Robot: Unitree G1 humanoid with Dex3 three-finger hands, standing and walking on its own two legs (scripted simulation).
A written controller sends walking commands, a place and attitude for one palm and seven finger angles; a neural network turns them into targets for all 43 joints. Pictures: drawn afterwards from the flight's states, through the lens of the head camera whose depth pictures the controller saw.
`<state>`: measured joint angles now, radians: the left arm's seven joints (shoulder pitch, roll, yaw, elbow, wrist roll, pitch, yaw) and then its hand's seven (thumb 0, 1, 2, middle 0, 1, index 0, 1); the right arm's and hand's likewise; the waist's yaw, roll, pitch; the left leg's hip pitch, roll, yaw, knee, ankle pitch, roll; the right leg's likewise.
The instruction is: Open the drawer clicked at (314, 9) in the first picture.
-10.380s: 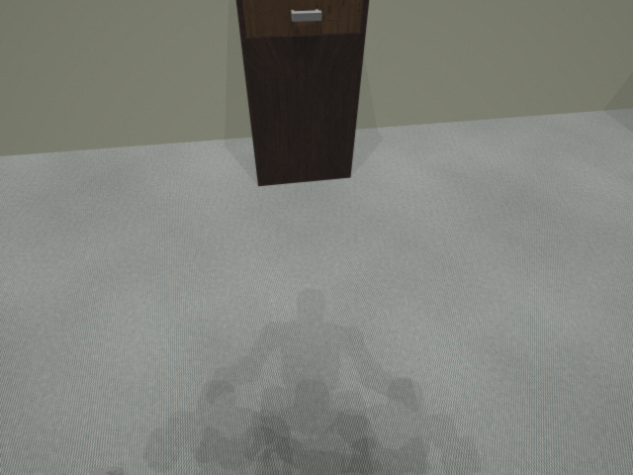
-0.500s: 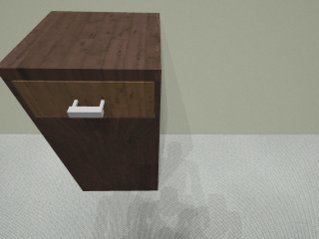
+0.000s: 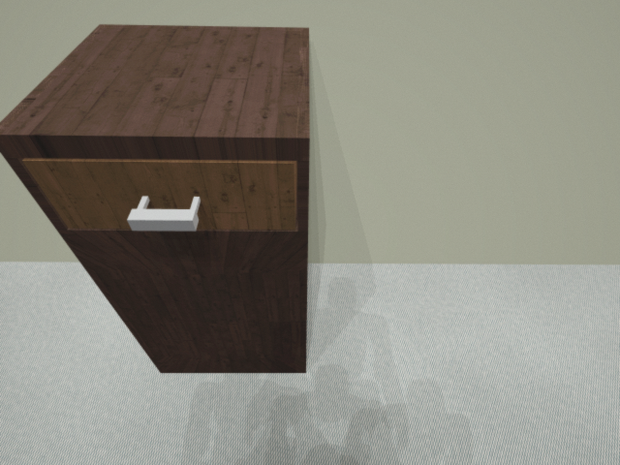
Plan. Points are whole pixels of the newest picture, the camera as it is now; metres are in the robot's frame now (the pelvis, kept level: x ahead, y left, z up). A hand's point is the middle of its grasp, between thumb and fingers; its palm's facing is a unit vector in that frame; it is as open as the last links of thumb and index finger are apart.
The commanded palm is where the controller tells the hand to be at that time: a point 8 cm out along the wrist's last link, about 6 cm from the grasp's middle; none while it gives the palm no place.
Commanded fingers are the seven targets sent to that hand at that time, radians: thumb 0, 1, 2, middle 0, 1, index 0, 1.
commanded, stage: shuffle to correct the standing spot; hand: left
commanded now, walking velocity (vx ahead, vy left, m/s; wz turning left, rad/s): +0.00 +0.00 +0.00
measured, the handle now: (167, 210) +0.49 +0.28 +0.02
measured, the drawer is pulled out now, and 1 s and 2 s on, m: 0.00 0.00 0.00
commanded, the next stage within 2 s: come to a stop and stand still in 0.18 s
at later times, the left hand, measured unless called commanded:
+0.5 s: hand out of the picture -0.03 +0.22 -0.19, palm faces +0.09 -0.97 -0.21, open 7.4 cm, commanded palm none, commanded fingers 0.00 0.90 0.90 -0.20 -0.30 -0.20 -0.30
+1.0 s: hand out of the picture -0.01 +0.21 -0.18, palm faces +0.03 -0.98 -0.20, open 7.4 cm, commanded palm none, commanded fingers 0.00 0.90 0.90 -0.20 -0.30 -0.20 -0.30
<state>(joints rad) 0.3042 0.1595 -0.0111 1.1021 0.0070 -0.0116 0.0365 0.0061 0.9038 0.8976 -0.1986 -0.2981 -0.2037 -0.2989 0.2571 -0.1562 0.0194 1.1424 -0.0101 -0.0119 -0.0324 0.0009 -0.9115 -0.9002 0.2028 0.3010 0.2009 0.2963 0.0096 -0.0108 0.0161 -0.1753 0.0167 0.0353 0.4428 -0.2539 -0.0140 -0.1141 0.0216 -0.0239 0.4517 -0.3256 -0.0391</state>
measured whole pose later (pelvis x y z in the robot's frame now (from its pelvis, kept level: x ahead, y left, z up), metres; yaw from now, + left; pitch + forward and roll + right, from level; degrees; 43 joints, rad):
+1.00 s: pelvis +0.00 +0.04 -0.01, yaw +1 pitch -1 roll +0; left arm 0.31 0.14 -0.02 1.08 0.01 -0.01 0.04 0.01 0.91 0.90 -0.20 -0.30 -0.21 -0.30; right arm 0.32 -0.16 0.01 1.06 -0.02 -0.01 -0.02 0.00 -0.91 -0.90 0.20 0.30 0.20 0.30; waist -0.01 0.03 0.01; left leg -0.25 0.02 0.09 0.56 -0.29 0.03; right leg -0.18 -0.01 -0.05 0.53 -0.34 -0.01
